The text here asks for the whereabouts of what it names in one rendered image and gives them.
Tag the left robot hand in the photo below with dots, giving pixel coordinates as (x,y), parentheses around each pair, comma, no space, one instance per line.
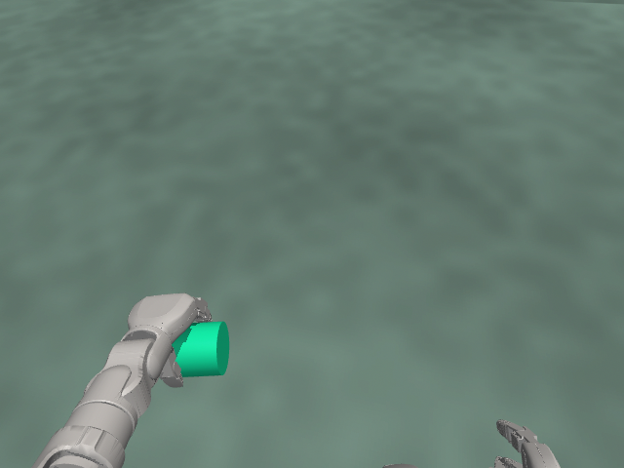
(173,314)

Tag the right robot hand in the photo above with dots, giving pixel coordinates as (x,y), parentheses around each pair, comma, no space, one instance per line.
(524,441)

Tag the can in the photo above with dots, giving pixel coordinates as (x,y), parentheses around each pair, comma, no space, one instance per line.
(203,349)

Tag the left robot arm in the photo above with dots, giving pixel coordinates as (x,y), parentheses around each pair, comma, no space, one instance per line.
(98,430)

